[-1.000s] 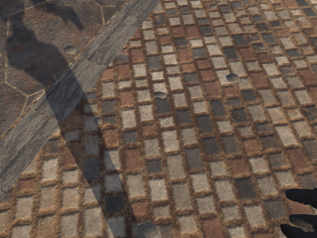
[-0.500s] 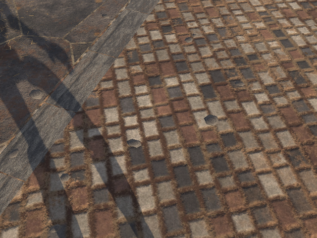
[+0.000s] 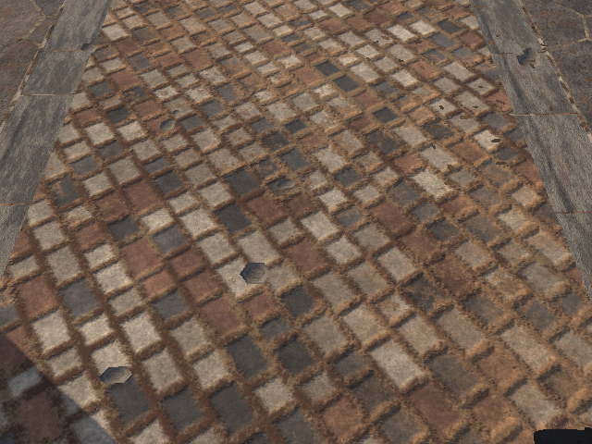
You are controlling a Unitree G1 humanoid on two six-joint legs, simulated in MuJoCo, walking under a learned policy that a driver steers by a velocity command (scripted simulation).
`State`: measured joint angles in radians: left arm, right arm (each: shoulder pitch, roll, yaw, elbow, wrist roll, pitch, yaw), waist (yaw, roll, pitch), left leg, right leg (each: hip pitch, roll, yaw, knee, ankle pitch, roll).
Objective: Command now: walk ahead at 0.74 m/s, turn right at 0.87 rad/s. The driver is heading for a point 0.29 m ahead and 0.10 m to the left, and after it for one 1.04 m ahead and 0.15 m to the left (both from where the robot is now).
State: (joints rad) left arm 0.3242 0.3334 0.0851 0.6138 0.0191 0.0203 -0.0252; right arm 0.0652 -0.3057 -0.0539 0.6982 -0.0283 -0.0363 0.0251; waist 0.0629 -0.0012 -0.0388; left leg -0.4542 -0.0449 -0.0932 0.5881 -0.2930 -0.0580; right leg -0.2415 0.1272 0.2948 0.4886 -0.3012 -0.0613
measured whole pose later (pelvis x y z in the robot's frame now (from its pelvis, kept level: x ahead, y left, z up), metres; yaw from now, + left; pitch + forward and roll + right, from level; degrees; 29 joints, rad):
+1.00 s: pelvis +0.73 +0.14 -0.02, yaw +32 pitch +0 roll +1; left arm 0.21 0.23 -0.02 0.69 0.05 -0.07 -0.01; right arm 0.31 -0.32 -0.05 0.80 -0.03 -0.02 0.01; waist 0.01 -0.01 0.07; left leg -0.29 -0.21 0.05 0.59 -0.30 0.19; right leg -0.49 -0.12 0.06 1.36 -0.33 0.01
